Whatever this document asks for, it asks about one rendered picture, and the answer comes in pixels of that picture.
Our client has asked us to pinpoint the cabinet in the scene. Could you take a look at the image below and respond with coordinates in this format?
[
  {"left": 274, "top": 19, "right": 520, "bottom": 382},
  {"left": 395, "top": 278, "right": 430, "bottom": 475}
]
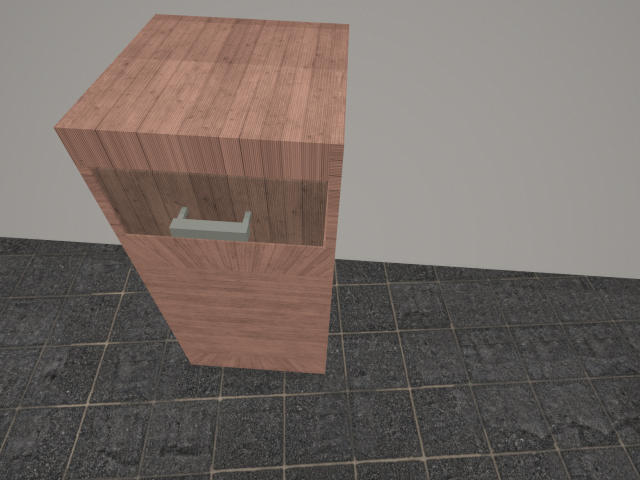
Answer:
[{"left": 53, "top": 14, "right": 349, "bottom": 374}]

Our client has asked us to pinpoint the handle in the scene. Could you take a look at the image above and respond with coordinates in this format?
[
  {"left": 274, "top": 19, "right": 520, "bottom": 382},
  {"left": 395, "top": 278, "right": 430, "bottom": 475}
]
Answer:
[{"left": 169, "top": 207, "right": 252, "bottom": 242}]

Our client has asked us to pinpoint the drawer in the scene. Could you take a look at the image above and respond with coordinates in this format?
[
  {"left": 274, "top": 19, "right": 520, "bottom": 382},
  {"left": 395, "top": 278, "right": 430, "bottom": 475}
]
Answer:
[{"left": 92, "top": 167, "right": 328, "bottom": 246}]

